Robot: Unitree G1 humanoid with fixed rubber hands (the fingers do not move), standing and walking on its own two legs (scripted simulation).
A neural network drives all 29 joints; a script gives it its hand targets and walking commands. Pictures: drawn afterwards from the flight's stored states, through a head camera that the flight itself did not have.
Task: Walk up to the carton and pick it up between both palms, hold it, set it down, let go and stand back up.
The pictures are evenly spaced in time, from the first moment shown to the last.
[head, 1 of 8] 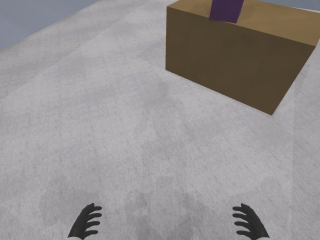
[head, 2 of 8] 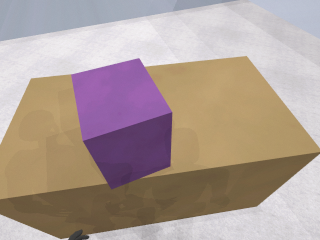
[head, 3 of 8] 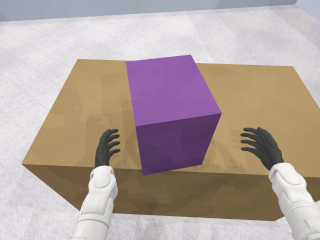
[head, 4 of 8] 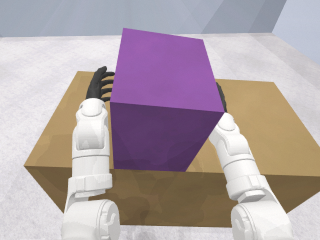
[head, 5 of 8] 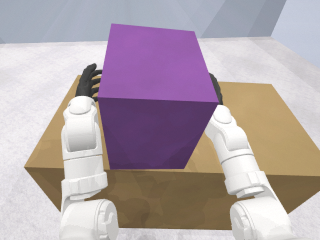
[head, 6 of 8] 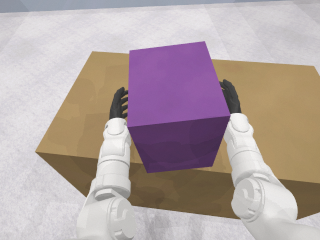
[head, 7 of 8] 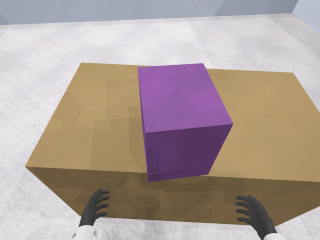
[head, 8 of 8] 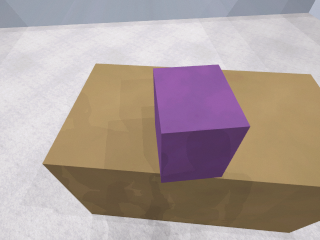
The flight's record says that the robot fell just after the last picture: no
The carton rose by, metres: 0.18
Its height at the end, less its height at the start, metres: +0.00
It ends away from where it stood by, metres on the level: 0.02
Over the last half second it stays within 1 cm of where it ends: yes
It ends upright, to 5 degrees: yes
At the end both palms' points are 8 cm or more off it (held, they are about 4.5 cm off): yes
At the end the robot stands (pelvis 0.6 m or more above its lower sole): yes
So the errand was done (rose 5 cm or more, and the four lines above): yes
